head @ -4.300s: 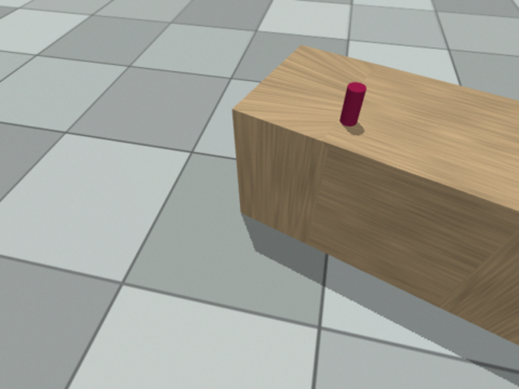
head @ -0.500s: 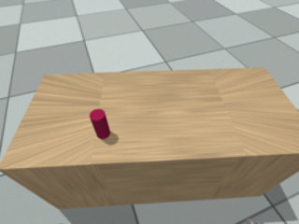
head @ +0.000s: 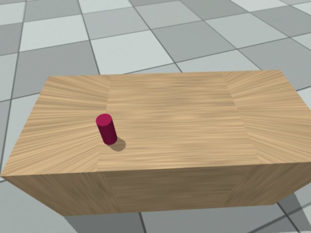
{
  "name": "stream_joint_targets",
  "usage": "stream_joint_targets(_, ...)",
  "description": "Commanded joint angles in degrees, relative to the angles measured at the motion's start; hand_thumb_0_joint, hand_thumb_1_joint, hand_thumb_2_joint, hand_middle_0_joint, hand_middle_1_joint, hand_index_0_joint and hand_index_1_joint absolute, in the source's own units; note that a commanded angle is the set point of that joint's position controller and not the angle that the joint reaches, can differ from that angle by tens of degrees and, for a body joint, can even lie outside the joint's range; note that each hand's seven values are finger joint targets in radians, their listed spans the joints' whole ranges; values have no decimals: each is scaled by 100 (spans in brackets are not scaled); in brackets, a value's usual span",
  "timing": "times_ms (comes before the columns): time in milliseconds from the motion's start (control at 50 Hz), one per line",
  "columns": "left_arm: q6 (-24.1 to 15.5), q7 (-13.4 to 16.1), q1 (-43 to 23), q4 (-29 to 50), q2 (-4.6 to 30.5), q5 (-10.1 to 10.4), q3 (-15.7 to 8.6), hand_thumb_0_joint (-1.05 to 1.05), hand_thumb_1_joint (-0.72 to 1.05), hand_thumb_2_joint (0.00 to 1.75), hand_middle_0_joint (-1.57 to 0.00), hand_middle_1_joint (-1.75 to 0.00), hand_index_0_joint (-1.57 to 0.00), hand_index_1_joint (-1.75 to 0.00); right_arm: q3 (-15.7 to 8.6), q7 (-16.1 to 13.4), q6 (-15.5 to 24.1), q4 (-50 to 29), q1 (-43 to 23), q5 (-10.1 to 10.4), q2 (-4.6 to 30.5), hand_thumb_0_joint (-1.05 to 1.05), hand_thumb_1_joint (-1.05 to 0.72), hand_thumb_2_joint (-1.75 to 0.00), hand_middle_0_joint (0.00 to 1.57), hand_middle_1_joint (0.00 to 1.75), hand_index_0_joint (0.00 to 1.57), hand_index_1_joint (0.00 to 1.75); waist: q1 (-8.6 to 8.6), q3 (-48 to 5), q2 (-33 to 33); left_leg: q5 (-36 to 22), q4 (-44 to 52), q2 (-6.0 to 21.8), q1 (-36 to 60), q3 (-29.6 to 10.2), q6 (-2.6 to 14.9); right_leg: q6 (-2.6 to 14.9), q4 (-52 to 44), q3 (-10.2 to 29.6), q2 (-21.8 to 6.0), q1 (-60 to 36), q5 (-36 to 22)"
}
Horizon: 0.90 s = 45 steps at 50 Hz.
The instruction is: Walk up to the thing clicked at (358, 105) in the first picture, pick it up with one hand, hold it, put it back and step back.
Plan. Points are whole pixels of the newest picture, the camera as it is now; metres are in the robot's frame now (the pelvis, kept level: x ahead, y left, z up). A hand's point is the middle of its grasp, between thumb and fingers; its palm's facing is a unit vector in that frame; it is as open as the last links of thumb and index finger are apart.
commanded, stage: stand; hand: left
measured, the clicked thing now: (107, 130) +0.48 +0.20 -0.12
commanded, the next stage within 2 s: none
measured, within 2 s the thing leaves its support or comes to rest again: neither
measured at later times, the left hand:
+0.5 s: hand out of the picture +0.08 +0.25 -0.16, palm faces -0.03 -0.94 -0.33, open 7.4 cm
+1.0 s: hand out of the picture +0.08 +0.25 -0.16, palm faces -0.03 -0.94 -0.33, open 7.4 cm
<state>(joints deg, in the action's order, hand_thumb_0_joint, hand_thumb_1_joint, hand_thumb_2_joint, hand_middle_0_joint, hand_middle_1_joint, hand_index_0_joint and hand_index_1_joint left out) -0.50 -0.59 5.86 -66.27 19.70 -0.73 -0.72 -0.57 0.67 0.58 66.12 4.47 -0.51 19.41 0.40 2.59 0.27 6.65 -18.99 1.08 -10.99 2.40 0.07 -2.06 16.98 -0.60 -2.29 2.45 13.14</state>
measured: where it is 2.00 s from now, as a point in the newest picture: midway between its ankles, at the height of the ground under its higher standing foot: outside the picture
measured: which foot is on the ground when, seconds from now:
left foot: down 0.00-1.00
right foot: down 0.00-1.00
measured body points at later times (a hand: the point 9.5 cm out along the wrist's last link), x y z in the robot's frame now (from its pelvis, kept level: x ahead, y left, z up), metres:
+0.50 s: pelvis +0.01 +0.00 +0.00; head +0.02 +0.00 +0.45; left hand +0.08 +0.30 -0.14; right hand +0.09 -0.30 -0.13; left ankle +0.04 +0.12 -0.75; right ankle -0.04 -0.14 -0.75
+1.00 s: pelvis +0.01 +0.00 +0.00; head +0.02 +0.00 +0.45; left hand +0.08 +0.30 -0.14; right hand +0.09 -0.30 -0.13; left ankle +0.04 +0.12 -0.75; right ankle -0.04 -0.14 -0.75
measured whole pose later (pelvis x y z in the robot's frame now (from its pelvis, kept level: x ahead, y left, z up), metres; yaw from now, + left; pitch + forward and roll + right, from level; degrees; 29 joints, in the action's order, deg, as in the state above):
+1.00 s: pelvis +0.01 +0.00 +0.00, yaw +0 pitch -2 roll +0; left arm -0.6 -0.3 7.6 -64.3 20.1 -0.7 -0.5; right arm -0.3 0.5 0.5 65.3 5.3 -0.3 19.8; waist 0.3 2.7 0.5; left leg 7.8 -19.4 0.9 -9.8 2.4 0.1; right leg -2.2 16.4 -0.7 -2.5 0.8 13.8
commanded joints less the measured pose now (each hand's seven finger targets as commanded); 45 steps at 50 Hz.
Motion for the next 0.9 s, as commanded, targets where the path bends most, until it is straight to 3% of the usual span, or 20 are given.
stream_joint_targets(0, -115, 101, -154, 376, 1219, 5, -186, 0, 90, 90, -20, -30, -20, -30, -220, -72, 157, -349, -346, 3, 1273, 0, -90, -90, 20, 30, 20, 30, -30, -461, -71, -650, 192, 717, 655, -698, 109, 273, -294, 396, -582, 487, -581)
stream_joint_targets(300, -118, 123, -36, 457, 1246, 6, -182, 0, 90, 90, -20, -30, -20, -30, -197, -76, 135, -377, -253, 18, 1271, 0, -90, -90, 20, 30, 20, 30, -13, -459, -45, -950, 106, 718, 695, -665, 117, 257, -295, 369, -596, 392, -805)
stream_joint_targets(420, -109, 119, 25, 471, 1247, 5, -178, 0, 90, 90, -20, -30, -20, -30, -199, -78, 128, -392, -291, 21, 1296, 0, -90, -90, 20, 30, 20, 30, -28, -374, -25, -726, 121, 706, 705, -664, 124, 262, -345, 375, -597, 457, -687)
stream_joint_targets(560, -113, 127, -31, 508, 1252, 10, -181, 0, 90, 90, -20, -30, -20, -30, -191, -80, 129, -404, -259, 16, 1277, 0, -90, -90, 20, 30, 20, 30, -19, -382, 23, -916, 85, 716, 702, -649, 118, 256, -315, 367, -602, 409, -772)
stream_joint_targets(660, -123, 127, -12, 524, 1272, 13, -188, 0, 90, 90, -20, -30, -20, -30, -180, -88, 138, -406, -182, 20, 1252, 0, -90, -90, 20, 30, 20, 30, 3, -527, -15, -1300, 17, 713, 747, -601, 125, 253, -273, 357, -621, 230, -1191)
stream_joint_targets(780, -90, 128, 23, 501, 1273, -20, -193, 0, 90, 90, -20, -30, -20, -30, -193, -87, 102, -421, -230, 25, 1270, 0, -90, -90, 20, 30, 20, 30, -10, -344, 40, -626, 141, 679, 648, -664, 136, 262, -362, 326, -594, 382, -668)
stream_joint_targets(880, -101, 121, 19, 533, 1287, 12, -196, 0, 90, 90, -20, -30, -20, -30, -177, -90, 136, -408, -172, 16, 1262, 0, -90, -90, 20, 30, 20, 30, -15, -373, -26, -974, 129, 687, 705, -652, 110, 265, -299, 347, -606, 349, -819)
